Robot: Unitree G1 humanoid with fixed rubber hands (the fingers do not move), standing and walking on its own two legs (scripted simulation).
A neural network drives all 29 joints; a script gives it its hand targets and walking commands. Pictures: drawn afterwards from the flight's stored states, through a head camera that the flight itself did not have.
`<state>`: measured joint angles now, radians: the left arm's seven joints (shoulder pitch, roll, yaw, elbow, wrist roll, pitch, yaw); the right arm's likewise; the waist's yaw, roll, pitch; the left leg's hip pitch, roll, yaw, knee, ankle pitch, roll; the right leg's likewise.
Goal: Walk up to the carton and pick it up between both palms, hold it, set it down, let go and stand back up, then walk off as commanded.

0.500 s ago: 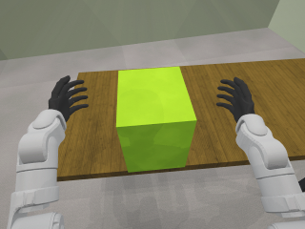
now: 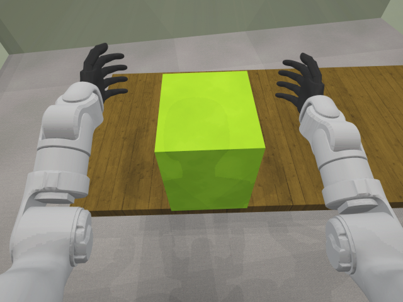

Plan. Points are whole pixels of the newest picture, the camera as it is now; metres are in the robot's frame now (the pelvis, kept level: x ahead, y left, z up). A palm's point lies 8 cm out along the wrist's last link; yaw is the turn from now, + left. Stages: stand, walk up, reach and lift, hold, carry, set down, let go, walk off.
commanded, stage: reach and lift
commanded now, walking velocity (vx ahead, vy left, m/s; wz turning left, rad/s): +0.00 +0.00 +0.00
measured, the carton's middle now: (207, 144) +0.44 -0.01 +0.04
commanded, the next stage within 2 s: none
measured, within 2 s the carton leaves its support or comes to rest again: neither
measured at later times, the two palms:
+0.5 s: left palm (95, 120) +0.44 +0.20 +0.13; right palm (280, 115) +0.43 -0.15 +0.13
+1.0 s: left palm (120, 129) +0.44 +0.17 +0.10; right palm (277, 129) +0.42 -0.15 +0.09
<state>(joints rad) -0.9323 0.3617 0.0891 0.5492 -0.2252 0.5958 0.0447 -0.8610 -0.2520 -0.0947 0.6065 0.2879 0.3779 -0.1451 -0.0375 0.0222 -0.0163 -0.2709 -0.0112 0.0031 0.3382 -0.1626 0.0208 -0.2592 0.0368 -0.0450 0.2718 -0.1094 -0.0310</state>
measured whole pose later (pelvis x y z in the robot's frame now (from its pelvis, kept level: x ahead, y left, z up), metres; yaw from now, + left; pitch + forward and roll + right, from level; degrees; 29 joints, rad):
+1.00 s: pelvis +0.00 -0.01 -0.01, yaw -1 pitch +12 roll +0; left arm -1.05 0.22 0.10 1.43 -0.16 -0.13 0.07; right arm -0.94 -0.09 -0.13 1.20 0.12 -0.02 -0.13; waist -0.02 -0.01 -0.17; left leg -0.47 0.00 0.01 0.49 -0.22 0.01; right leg -0.48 0.05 -0.04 0.44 -0.17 -0.04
